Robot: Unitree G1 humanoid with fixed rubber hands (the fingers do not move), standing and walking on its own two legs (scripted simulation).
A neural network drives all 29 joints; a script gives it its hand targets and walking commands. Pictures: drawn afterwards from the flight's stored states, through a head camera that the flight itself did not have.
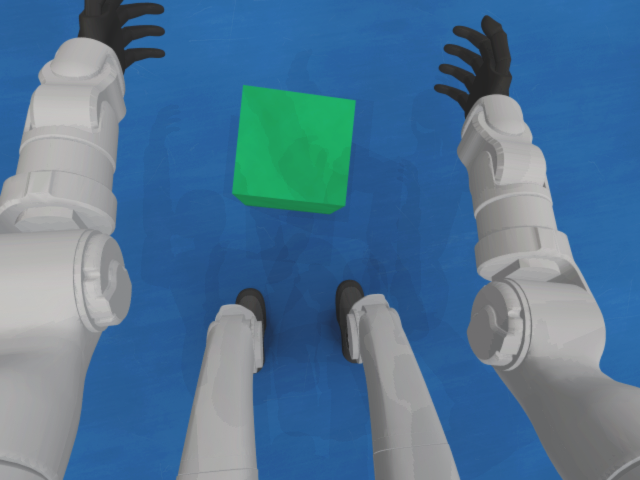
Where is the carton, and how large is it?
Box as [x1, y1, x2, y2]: [232, 85, 355, 213]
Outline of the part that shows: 243,85 232,193 244,204 321,213 330,213 343,206 345,203 355,100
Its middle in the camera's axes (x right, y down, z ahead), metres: -0.06 -0.17 +0.84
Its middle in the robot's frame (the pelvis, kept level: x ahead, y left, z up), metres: +0.52 -0.01 -0.52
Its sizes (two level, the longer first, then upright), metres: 0.210 0.200 0.250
